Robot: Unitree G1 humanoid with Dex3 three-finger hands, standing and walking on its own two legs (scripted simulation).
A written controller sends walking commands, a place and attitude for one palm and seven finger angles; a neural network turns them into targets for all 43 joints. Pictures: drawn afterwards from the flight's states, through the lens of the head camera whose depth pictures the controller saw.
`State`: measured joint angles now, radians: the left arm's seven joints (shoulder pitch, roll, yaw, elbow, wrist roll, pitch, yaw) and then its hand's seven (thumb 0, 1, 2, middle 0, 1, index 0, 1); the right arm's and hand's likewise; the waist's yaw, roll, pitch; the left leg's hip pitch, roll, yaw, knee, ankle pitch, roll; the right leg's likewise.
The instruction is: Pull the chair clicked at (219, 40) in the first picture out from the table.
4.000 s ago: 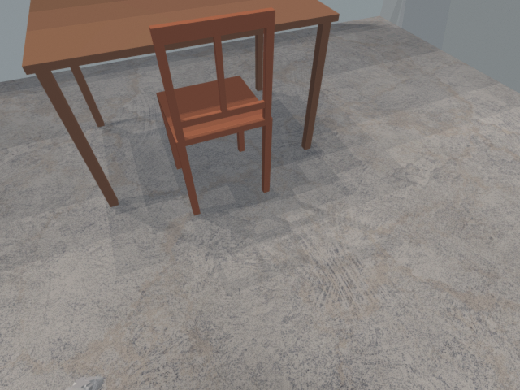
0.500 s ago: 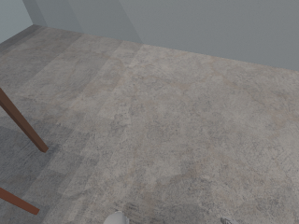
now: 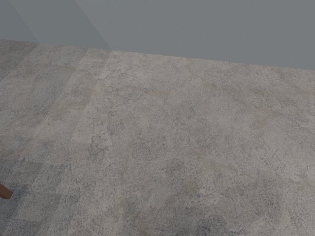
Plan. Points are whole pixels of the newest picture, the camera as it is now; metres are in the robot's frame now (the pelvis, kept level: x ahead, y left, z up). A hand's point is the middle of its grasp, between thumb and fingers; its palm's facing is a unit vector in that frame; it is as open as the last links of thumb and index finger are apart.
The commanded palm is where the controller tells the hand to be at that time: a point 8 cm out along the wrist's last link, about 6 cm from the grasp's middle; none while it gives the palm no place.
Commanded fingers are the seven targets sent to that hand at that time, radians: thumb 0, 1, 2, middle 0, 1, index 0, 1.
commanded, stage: turn to face it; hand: left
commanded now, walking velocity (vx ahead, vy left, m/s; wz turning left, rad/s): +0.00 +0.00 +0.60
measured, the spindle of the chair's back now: out of the picture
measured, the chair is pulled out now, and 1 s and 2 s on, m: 0.00 0.00 0.00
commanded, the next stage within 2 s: none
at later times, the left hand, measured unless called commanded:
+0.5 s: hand out of the picture -0.01 +0.25 -0.19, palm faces +0.32 -0.92 -0.23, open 7.4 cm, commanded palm none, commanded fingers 0.00 0.90 0.90 -0.20 -0.30 -0.20 -0.30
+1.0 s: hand out of the picture -0.08 +0.17 -0.15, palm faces +0.57 -0.77 -0.29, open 7.4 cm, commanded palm none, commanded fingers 0.00 0.90 0.90 -0.20 -0.30 -0.20 -0.30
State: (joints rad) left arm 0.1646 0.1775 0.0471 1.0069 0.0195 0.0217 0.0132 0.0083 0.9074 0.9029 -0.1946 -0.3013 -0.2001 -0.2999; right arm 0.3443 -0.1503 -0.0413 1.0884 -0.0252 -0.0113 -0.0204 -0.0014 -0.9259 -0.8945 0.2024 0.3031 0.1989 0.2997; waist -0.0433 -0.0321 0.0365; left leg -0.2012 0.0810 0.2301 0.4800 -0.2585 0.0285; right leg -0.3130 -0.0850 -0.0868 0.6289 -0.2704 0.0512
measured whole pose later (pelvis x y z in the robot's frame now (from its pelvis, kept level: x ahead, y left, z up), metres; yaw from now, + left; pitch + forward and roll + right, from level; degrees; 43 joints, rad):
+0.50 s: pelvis -0.03 +0.02 -0.02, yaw +16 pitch +0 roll -2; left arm 0.17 0.25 0.10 0.94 0.02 0.08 0.02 0.01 0.91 0.90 -0.20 -0.30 -0.20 -0.30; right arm 0.18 -0.22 -0.08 0.91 -0.03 0.02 0.01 0.00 -0.91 -0.89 0.20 0.30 0.20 0.30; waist -0.02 -0.04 0.07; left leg -0.38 0.03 0.10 0.66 -0.28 0.05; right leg -0.49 -0.12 -0.08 1.15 -0.45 0.08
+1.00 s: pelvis -0.03 -0.04 +0.00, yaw +35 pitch -1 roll +1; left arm 0.24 0.18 0.04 0.88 0.02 0.03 0.02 0.01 0.90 0.90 -0.20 -0.30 -0.21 -0.30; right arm 0.19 -0.26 -0.10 0.92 -0.03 0.09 0.04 0.01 -0.91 -0.89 0.20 0.30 0.20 0.30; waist -0.01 0.05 0.06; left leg -0.55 -0.02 -0.01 1.10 -0.36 -0.06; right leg -0.21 -0.08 -0.12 0.51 -0.29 0.00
